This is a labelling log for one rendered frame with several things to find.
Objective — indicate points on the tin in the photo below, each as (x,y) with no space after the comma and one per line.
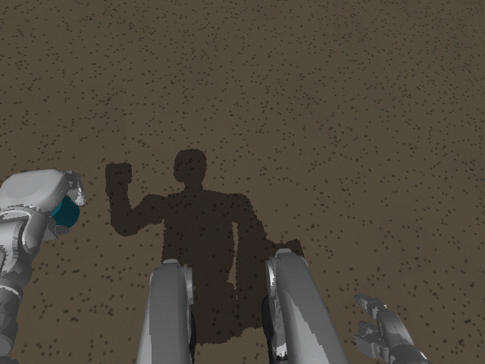
(66,213)

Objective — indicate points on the right robot arm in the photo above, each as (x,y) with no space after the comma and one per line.
(407,354)

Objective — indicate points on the right robot hand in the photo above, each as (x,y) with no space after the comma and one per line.
(376,341)

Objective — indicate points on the left robot hand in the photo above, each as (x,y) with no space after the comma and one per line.
(43,190)

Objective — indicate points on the left robot arm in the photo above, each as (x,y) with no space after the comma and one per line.
(21,233)

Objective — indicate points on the right robot foot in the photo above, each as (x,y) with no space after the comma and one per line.
(268,329)

